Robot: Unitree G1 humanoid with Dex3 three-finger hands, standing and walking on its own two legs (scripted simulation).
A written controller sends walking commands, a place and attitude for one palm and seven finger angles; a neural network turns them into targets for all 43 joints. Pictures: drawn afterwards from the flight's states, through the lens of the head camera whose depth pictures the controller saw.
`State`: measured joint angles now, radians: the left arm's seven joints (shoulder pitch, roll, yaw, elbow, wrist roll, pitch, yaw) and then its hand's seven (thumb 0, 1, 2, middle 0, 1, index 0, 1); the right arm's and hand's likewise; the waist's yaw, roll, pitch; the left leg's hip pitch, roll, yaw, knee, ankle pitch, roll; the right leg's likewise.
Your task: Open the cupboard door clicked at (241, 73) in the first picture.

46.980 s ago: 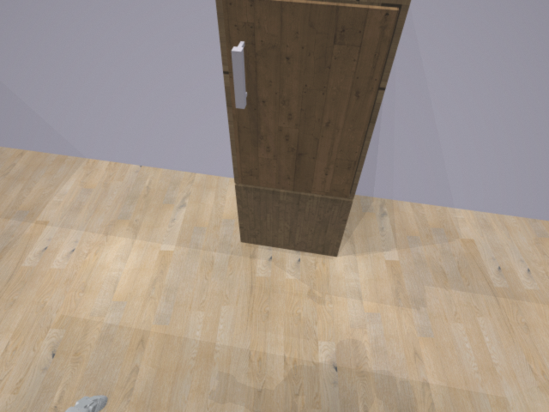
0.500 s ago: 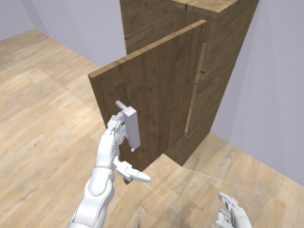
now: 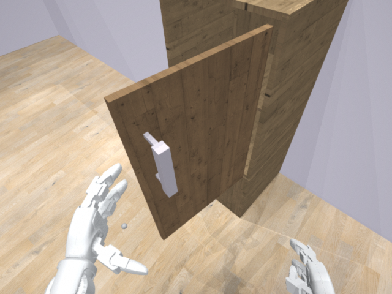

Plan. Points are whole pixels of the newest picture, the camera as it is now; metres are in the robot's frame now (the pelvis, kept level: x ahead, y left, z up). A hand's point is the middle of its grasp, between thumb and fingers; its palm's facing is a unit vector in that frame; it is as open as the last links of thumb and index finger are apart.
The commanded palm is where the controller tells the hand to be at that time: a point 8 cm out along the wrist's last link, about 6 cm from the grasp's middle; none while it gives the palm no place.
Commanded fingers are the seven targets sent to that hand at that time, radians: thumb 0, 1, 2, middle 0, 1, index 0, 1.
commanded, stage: slide the hand sideways off the handle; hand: left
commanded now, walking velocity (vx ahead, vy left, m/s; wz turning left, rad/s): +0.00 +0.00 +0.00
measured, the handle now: (160, 165) +0.35 +0.10 +0.08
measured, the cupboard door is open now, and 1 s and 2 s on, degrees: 83 83 83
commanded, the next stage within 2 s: draw the hand back to the body in 0.04 s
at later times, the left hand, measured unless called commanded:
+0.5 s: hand (96, 226) +0.21 +0.18 +0.11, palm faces +0.02 -1.00 -0.06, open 16.3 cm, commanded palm +0.17 +0.24 +0.12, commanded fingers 0.00 -0.50 0.30 -0.15 -0.30 -0.15 -0.30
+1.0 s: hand (37, 217) +0.20 +0.25 +0.15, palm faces +0.31 -0.88 -0.35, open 13.2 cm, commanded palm +0.15 +0.30 +0.17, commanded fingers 0.00 0.34 0.66 -0.18 -0.30 -0.18 -0.30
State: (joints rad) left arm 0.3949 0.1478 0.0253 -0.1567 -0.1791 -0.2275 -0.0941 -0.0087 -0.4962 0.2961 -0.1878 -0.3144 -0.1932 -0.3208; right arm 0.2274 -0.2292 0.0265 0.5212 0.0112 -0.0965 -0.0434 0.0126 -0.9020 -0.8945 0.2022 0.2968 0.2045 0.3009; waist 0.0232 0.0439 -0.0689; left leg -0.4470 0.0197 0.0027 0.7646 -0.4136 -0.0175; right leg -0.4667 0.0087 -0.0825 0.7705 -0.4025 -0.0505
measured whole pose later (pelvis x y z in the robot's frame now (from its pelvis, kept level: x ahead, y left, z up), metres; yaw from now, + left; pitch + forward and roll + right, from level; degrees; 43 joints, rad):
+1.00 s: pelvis +0.00 +0.04 +0.03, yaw -1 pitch -3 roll -1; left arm 0.47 0.29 0.16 -0.37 -0.03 -0.08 0.11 0.00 0.01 0.51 -0.17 -0.30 -0.17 -0.30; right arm 0.20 -0.22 0.06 0.62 -0.01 -0.15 -0.09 0.01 -0.90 -0.89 0.20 0.30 0.21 0.30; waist 0.06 0.05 0.02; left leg -0.14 -0.01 0.03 0.48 -0.29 0.03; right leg -0.14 -0.01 -0.06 0.45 -0.25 0.00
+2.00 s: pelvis -0.01 +0.03 +0.03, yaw -2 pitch -1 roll -1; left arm 0.49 0.36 0.39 -0.39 -0.05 -0.15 0.11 0.02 0.89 0.89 -0.21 -0.30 -0.21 -0.30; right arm 0.16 -0.23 0.02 0.61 0.00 -0.07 -0.07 0.01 -0.90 -0.89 0.20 0.30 0.21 0.30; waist 0.03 0.06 0.02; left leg -0.16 0.02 0.04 0.43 -0.25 0.02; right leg -0.15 0.02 -0.05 0.35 -0.18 -0.02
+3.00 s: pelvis -0.15 +0.04 +0.02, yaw -4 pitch +5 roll -2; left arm 0.53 0.42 0.45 -0.54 -0.05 -0.25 0.15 0.02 0.89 0.90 -0.21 -0.30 -0.21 -0.30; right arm 0.14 -0.18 0.01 0.64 -0.03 -0.16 -0.05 0.01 -0.90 -0.89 0.21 0.30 0.21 0.30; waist 0.05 -0.02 0.01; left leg -0.52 0.03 0.07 0.44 0.00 0.04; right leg -0.13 0.06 0.02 0.45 -0.38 -0.02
